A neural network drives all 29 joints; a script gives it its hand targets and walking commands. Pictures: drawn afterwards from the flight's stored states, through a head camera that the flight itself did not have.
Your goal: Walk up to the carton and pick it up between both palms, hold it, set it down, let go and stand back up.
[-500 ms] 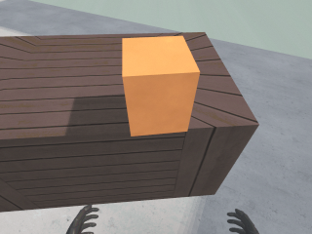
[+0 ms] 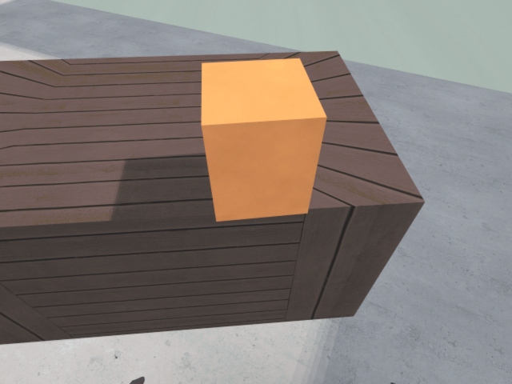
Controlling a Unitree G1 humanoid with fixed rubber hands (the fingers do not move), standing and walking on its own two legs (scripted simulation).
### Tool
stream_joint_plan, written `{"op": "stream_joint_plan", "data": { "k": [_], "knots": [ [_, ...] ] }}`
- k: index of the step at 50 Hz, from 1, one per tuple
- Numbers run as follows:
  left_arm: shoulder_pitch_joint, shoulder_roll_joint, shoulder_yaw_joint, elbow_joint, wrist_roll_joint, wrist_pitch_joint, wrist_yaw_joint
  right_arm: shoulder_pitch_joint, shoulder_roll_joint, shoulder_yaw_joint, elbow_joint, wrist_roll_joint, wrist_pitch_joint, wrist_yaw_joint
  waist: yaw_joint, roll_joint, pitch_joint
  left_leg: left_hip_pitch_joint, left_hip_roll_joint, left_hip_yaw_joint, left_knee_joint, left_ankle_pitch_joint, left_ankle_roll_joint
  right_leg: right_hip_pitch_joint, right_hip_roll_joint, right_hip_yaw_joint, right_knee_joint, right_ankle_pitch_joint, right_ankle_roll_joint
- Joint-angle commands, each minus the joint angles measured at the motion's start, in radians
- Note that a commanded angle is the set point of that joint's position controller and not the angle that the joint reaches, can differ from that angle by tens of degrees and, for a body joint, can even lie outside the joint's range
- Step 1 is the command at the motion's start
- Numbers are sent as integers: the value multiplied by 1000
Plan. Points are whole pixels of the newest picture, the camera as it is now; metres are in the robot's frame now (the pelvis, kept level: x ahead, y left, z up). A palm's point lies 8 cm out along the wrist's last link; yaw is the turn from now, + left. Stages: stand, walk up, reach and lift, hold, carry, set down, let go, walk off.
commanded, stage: stand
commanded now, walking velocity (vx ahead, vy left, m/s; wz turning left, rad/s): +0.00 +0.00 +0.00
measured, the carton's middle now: (257, 141) +0.57 +0.03 +0.06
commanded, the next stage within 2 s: walk up in 1.70 s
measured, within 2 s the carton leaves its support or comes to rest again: neither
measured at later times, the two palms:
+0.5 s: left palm out of the picture +0.08 +0.22 -0.12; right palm out of the picture +0.06 -0.23 -0.12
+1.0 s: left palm out of the picture +0.01 +0.21 -0.13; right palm out of the picture +0.00 -0.22 -0.13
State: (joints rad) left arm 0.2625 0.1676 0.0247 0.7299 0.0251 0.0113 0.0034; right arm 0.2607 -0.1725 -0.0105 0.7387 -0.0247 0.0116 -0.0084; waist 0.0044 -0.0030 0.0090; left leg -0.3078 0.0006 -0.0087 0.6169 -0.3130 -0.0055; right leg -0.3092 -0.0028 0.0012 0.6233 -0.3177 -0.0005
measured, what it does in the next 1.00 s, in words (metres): stands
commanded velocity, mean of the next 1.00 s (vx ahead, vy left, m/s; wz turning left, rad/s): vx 0.00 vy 0.00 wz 0.00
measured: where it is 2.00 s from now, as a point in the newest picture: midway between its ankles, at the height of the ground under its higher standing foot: outside the picture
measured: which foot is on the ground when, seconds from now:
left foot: down 0.00-1.00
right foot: down 0.00-1.00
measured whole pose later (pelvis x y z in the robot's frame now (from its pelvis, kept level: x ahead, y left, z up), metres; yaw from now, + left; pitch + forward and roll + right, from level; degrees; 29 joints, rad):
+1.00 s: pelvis +0.01 +0.00 +0.01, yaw +0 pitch -2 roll +0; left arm 0.27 0.13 0.04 1.10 0.01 0.00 0.04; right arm 0.30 -0.13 -0.03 1.10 -0.01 0.00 -0.04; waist 0.00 0.00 0.04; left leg -0.16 0.01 -0.01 0.45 -0.25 -0.01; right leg -0.17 0.00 0.01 0.46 -0.25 0.00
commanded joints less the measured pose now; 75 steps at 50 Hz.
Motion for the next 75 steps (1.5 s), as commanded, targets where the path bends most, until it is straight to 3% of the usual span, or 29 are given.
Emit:
{"op": "stream_joint_plan", "data": {
  "k": [1,2,3,5,10,11,12,14,17,21,22,23,25,28,29,31,33,35,39,40,43,46,49,55,60,63,65,72,75],
  "knots": [
    [1,87,22,-52,0,-24,7,-18,-83,-30,-74,-2,-19,-3,-6,-26,-8,9,33,-47,-113,46,35,-23,-47,81,-153,45,-36],
    [-6,74,19,-44,2,-26,11,-8,-79,-31,-58,-4,-22,-6,-11,16,-24,18,38,-47,-107,82,35,-2,-47,81,-142,76,-42],
    [-20,79,24,-48,1,-31,10,-7,-70,-27,-50,-1,-23,-6,-11,19,-59,36,31,-41,-106,93,34,12,-51,82,-140,96,-44],
    [-13,98,31,-41,2,-33,8,7,-74,-33,-36,1,-24,-4,-8,-11,-74,45,28,-34,-97,92,32,16,-54,80,-148,92,-45],
    [-8,102,40,-8,0,-28,14,23,-84,-36,5,5,-22,-8,-7,-33,-23,27,34,-45,-119,117,33,14,-63,93,-170,97,-49],
    [1,87,36,6,-2,-32,13,16,-82,-40,14,3,-23,-9,-9,-8,-35,48,35,-40,-116,129,31,20,-64,98,-171,103,-52],
    [16,86,37,22,-1,-31,13,10,-76,-40,16,0,-22,-12,-4,-32,-30,73,37,-35,-111,147,28,3,-65,95,-175,112,-52],
    [1,72,35,28,-1,-35,18,33,-71,-41,46,2,-25,-15,-8,35,1,32,47,-45,-135,160,33,30,-55,83,-153,148,-50],
    [24,67,37,62,-5,-27,19,18,-77,-42,60,6,-27,-17,1,-14,-5,47,54,-58,-149,142,38,39,-47,70,-168,152,-43],
    [19,78,44,96,-3,-29,23,41,-80,-46,105,7,-23,-20,-5,3,-1,27,53,-58,-170,159,39,93,-56,79,-170,194,-49],
    [34,77,44,103,-1,-30,26,37,-80,-45,109,6,-24,-24,6,9,0,40,56,-55,-170,173,37,98,-57,80,-175,209,-47],
    [24,86,45,118,-5,-29,27,30,-69,-43,117,6,-28,-24,-1,-18,-4,72,56,-51,-168,180,38,74,-58,86,-179,205,-49],
    [39,70,44,143,-4,-29,29,49,-69,-45,144,9,-30,-25,-1,6,1,76,61,-59,-179,190,39,88,-51,75,-185,211,-45],
    [36,67,47,171,-6,-36,30,58,-85,-50,173,9,-27,-26,-5,-28,-12,79,57,-51,-177,210,37,129,-68,87,-196,265,-49],
    [30,69,44,182,-9,-33,32,50,-79,-52,181,8,-27,-27,-5,-1,19,86,58,-47,-180,212,38,93,-71,94,-202,265,-49],
    [41,64,44,212,-7,-29,36,65,-67,-49,201,10,-25,-31,-12,-15,35,100,64,-56,-193,216,34,91,-61,82,-205,249,-46],
    [44,79,48,222,-7,-31,35,67,-72,-48,228,9,-21,-29,-4,35,18,107,59,-49,-197,213,35,112,-63,84,-211,241,-46],
    [35,82,47,245,-6,-27,36,87,-63,-47,248,8,-23,-30,-17,10,26,110,66,-57,-206,217,37,121,-59,79,-216,238,-43],
    [58,49,40,286,-9,-28,35,71,-61,-42,276,10,-18,-34,1,2,34,115,67,-59,-221,215,38,125,-58,73,-231,214,-38],
    [71,65,41,299,-6,-28,38,85,-60,-41,290,9,-16,-36,-3,-25,54,118,68,-47,-216,213,32,113,-69,81,-237,225,-41],
    [60,57,41,314,-12,-24,37,85,-51,-34,314,9,-16,-38,-4,16,51,125,67,-49,-232,196,30,114,-62,83,-248,201,-37],
    [54,61,37,331,-12,-23,36,88,-49,-33,337,11,-17,-36,1,17,54,107,64,-53,-244,167,32,136,-60,80,-249,185,-39],
    [66,21,24,361,-12,-20,39,93,-45,-29,347,13,-17,-37,-5,-26,73,100,69,-58,-250,156,30,121,-64,80,-262,165,-36],
    [67,34,24,379,-12,-18,42,109,-16,-19,375,8,-11,-40,-6,0,100,105,63,-50,-256,123,21,80,-66,88,-286,101,-32],
    [71,26,20,388,-12,-20,39,112,-24,-19,390,9,-13,-37,-6,28,80,83,62,-56,-261,111,26,110,-60,85,-277,121,-33],
    [95,11,15,401,-12,-17,40,117,-9,-16,389,8,-15,-39,1,-20,76,98,64,-59,-254,114,23,91,-59,77,-280,98,-29],
    [90,13,13,406,-11,-16,41,137,-9,-15,400,12,-11,-37,-14,-8,96,90,58,-56,-254,109,16,79,-62,86,-292,92,-24],
    [106,21,13,415,-9,-18,38,119,-27,-15,396,9,-15,-39,0,-2,78,80,63,-62,-256,110,22,87,-65,84,-289,92,-32],
    [96,6,9,411,-12,-20,40,142,-3,-8,401,10,-16,-38,-12,5,72,90,65,-58,-249,124,25,78,-66,88,-292,103,-35]
  ]
}}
